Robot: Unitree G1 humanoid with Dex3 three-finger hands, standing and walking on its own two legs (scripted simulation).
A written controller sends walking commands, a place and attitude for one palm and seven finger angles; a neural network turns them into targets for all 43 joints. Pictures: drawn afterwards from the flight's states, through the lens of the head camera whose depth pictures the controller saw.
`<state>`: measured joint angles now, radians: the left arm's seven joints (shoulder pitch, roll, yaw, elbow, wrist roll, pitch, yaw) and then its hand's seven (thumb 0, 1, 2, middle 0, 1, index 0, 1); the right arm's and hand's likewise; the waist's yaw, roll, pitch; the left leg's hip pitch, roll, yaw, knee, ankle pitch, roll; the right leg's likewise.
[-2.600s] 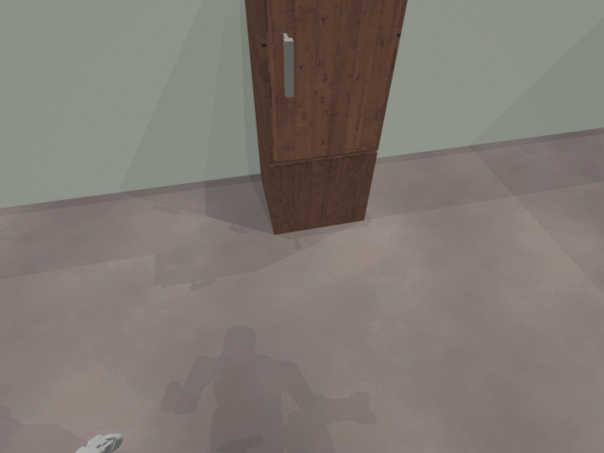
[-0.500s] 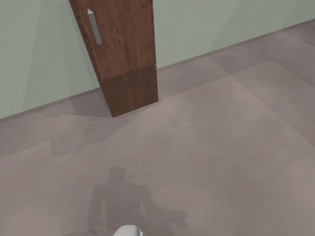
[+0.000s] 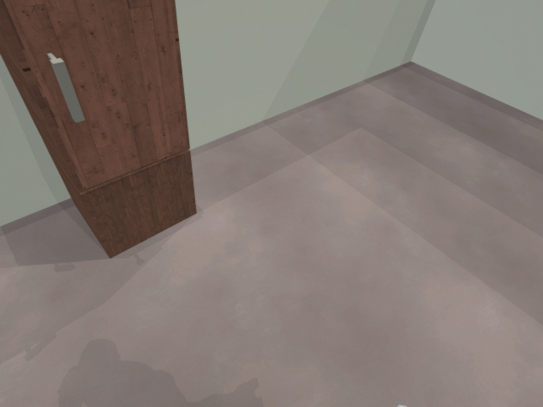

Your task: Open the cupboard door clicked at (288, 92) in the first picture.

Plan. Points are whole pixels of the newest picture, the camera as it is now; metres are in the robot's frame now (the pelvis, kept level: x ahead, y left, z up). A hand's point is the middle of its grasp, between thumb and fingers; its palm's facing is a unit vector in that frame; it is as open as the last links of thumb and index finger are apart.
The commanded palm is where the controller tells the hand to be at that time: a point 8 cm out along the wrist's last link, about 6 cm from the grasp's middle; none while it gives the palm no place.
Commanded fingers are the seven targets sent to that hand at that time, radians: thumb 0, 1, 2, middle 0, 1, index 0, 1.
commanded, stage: walk to a spot facing it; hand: left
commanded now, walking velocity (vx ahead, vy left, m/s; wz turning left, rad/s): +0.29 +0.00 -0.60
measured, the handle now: (65, 88) +0.78 +0.62 +0.01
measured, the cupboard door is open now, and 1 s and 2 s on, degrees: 0 0 0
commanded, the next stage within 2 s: none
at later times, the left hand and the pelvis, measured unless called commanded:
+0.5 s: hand (229, 311) +0.34 +0.11 -0.19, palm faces -0.34 -0.93 -0.12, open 7.4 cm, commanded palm none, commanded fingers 0.00 0.90 0.90 -0.20 -0.30 -0.20 -0.30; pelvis +0.18 -0.01 -0.03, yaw -19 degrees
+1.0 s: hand (214, 261) +0.45 +0.16 -0.17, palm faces -0.42 -0.87 -0.25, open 7.4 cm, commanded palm none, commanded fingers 0.00 0.90 0.90 -0.20 -0.30 -0.20 -0.30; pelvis +0.37 -0.02 -0.01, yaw -36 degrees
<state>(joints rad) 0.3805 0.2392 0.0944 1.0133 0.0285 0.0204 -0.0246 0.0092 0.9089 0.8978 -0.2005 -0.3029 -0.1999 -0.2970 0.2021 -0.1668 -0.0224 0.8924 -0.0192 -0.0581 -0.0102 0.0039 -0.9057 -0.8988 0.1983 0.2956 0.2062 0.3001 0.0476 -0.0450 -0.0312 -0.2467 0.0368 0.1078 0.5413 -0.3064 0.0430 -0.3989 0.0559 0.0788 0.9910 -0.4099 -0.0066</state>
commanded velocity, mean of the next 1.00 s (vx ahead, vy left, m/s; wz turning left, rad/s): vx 0.20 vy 0.00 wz -0.60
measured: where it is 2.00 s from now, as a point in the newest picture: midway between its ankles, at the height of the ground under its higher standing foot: (269, 369)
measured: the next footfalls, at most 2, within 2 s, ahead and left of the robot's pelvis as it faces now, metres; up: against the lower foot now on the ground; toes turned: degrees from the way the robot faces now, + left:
right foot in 0.50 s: +0.27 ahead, -0.08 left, +0.00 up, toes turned -26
left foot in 1.02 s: +0.53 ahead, +0.01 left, +0.00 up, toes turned -32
